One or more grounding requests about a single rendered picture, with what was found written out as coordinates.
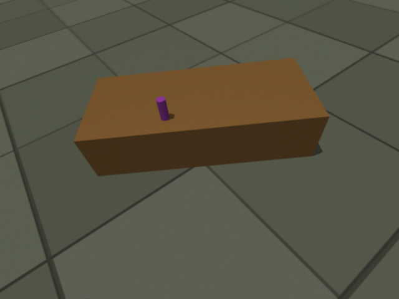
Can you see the can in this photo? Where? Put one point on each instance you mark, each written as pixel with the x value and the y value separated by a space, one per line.
pixel 162 107

